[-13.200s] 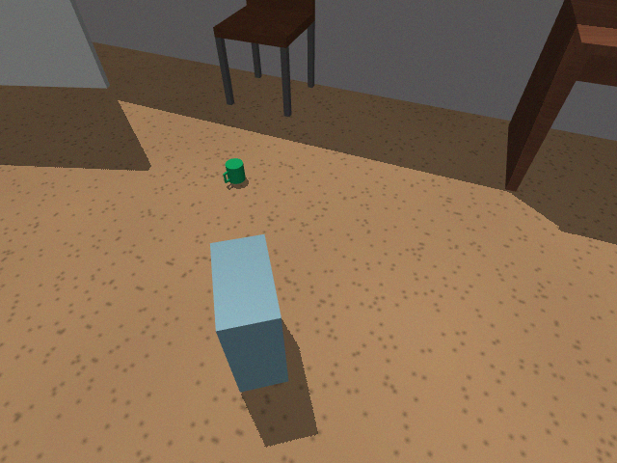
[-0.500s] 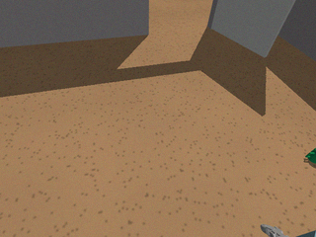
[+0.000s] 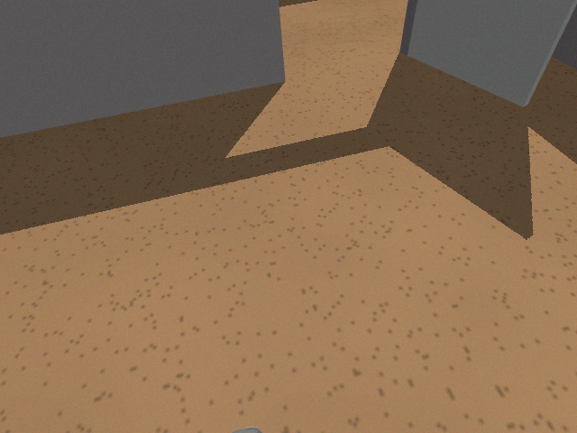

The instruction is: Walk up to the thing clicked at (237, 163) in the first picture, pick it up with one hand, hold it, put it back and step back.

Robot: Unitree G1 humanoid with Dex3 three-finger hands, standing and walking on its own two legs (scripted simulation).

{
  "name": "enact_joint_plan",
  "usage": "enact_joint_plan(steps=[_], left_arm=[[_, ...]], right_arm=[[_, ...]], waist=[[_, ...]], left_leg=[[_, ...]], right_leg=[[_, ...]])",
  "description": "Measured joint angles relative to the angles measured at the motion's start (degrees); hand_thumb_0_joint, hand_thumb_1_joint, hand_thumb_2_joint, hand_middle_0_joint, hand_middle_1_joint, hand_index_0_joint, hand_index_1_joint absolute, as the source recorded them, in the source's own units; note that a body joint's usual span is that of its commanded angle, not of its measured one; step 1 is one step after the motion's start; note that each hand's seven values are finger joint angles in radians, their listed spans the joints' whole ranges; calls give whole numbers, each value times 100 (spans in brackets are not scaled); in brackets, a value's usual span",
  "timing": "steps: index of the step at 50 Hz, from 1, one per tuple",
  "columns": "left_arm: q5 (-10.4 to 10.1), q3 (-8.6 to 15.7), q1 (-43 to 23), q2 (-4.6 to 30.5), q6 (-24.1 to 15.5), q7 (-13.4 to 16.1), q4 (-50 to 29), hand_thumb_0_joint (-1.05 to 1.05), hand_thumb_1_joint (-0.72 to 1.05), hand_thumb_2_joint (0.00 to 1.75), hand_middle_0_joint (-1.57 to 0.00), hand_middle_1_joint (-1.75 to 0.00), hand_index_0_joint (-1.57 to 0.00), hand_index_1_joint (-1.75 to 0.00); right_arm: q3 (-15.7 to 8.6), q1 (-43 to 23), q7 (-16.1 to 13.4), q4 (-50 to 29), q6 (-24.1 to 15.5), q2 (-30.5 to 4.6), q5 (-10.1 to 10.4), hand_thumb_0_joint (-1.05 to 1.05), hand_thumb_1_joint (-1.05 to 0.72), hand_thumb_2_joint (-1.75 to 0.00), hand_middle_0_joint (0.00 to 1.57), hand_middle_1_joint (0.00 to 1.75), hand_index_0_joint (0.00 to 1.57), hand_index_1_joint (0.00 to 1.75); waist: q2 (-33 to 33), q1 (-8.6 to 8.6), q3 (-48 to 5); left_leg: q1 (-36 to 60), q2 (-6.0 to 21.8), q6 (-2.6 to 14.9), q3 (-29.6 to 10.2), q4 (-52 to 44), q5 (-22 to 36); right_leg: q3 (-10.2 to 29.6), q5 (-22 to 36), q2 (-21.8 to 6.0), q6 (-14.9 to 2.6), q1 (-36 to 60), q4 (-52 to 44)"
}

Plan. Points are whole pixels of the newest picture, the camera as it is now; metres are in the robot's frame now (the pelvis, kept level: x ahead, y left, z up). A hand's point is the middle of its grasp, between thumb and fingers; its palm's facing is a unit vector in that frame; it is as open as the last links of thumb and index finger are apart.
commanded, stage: walk up
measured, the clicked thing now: out of the picture +0.55 -1.16 -0.72
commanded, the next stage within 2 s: stand in 1.82 s
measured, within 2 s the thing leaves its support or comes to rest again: neither
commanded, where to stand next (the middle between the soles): +0.45 +0.06 m, yaw -1 degrees
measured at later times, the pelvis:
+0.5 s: pelvis +0.19 +0.05 +0.00, yaw -1 degrees
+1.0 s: pelvis +0.35 +0.05 -0.01, yaw -1 degrees
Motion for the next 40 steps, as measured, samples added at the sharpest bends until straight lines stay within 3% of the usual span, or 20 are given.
enact_joint_plan(steps=[5, 9, 11, 14, 16, 23, 29, 32, 33, 35, 37, 40], left_arm=[[10, 26, 195, 101, 17, -5, -22, 1, 90, 90, -21, -30, -21, -30], [10, 14, 353, 218, 85, 6, 16, 1, 90, 90, -21, -30, -21, -30], [5, 14, 359, 275, 153, 48, 96, 1, 90, 90, -21, -30, -21, -30], [-34, -47, 209, 241, 278, 107, 260, 1, 91, 90, -21, -30, -20, -30], [-71, -58, 124, 277, 275, 102, 275, 1, 91, 90, -20, -30, -20, -30], [-27, 2, -19, 257, 273, -29, 224, 1, 91, 90, -20, -30, -20, -30], [22, 35, -152, 177, 272, -95, 259, 1, 91, 90, -20, -30, -20, -30], [31, 60, -186, 189, 152, -57, 212, 1, 91, 90, -20, -30, -20, -30], [46, 86, -227, 163, 93, -15, 195, 1, 91, 90, -20, -30, -20, -30], [25, 78, -299, 106, 25, 50, 113, 1, 91, 90, -20, -30, -20, -30], [-26, 25, -329, 37, 14, 72, 37, 1, 91, 90, -20, -30, -20, -30], [-45, -34, -274, -44, 10, 90, -51, 1, 91, 90, -21, -30, -20, -30]], right_arm=[[-33, -106, 88, -33, 16, 59, -67, 1, -90, -90, 20, 30, 20, 30], [-69, -184, 109, -62, -33, 59, -78, 1, -90, -90, 20, 30, 20, 30], [-99, -259, 67, -127, -137, 86, -105, 1, -90, -90, 20, 30, 20, 30], [-93, -276, -14, -284, -226, 139, 0, 1, -90, -90, 20, 30, 20, 30], [-33, -216, -65, -314, -230, 220, 44, 1, -90, -90, 20, 30, 20, 30], [52, 100, -92, -302, -246, 237, 7, 0, -90, -90, 21, 30, 20, 30], [3, 374, -65, -297, -154, 85, -13, 1, -90, -90, 21, 30, 20, 30], [-3, 515, -77, -298, -62, 28, 7, 1, -90, -90, 21, 30, 20, 30], [-3, 520, -99, -271, -32, 11, 21, 1, -90, -90, 21, 30, 20, 30], [21, 438, -140, -173, 71, 33, 17, 1, -90, -90, 21, 30, 20, 30], [57, 361, -149, -102, 135, 34, 26, 1, -90, -90, 20, 30, 20, 30], [68, 265, -106, -60, 125, 14, 17, 1, -90, -90, 20, 30, 20, 30]], waist=[[-161, 87, 39], [-296, 109, -19], [-523, 82, 26], [-561, -64, 68], [-667, -109, 63], [-719, -199, 22], [-484, -328, 27], [-358, -357, 18], [-248, -339, 50], [-142, -275, 115], [-79, -214, 133], [13, -155, 102]], left_leg=[[-52, 157, -23, 107, -1291, 585], [291, 88, 70, 298, -1959, 853], [384, -73, 125, 458, -1772, 1030], [560, -97, 178, 493, -1592, 658], [846, -146, 187, 542, -1869, 653], [1674, -276, 228, 717, -2685, 623], [2027, -273, 129, 781, -2670, 218], [2010, -185, 10, 755, -2115, -290], [1884, -77, 57, 690, -1674, -473], [1438, -138, 113, 347, -524, -731], [975, -229, 133, 139, 306, -735], [441, -122, 88, 11, 477, -387]], right_leg=[[-51, -311, -4, 121, 441, -119], [-69, -842, -75, 281, 656, 228], [75, -1153, -306, 152, 450, 1061], [607, -1212, -35, -38, -356, 2896], [756, -921, 19, -78, -796, 3340], [688, -223, -261, 139, -1519, 2260], [430, 206, -290, 113, -1326, 871], [327, 521, -102, 27, -866, 181], [283, 646, -13, 24, -842, 269], [248, 394, 50, 15, -829, 544], [235, 272, 48, -19, -676, 499], [205, 272, 62, -13, -375, 190]])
